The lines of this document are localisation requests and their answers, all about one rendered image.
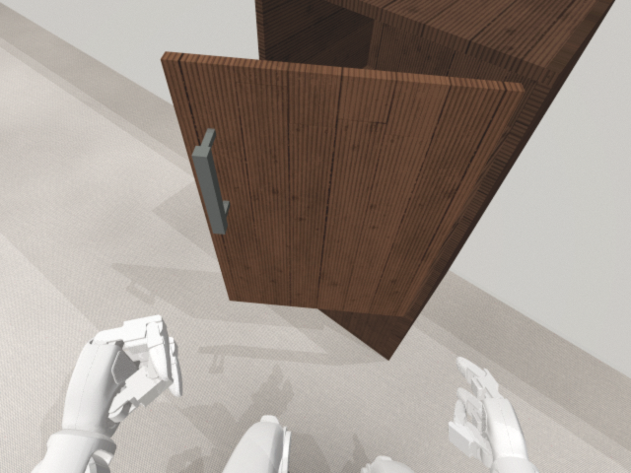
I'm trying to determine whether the left robot thigh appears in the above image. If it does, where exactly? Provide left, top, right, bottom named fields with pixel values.
left=222, top=422, right=292, bottom=473

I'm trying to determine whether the cupboard door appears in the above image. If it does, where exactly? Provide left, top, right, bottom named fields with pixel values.
left=161, top=51, right=525, bottom=316

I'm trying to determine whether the right robot hand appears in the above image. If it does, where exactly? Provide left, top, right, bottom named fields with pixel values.
left=449, top=357, right=529, bottom=469

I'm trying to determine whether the handle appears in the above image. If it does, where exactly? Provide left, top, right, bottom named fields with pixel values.
left=192, top=128, right=230, bottom=235

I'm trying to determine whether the left robot shin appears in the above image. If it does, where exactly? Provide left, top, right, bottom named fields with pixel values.
left=260, top=415, right=280, bottom=425

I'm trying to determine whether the robot left forearm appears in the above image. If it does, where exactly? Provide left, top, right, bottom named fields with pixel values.
left=31, top=430, right=117, bottom=473

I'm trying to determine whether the left robot hand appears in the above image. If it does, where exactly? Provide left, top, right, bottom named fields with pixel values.
left=61, top=315, right=182, bottom=438

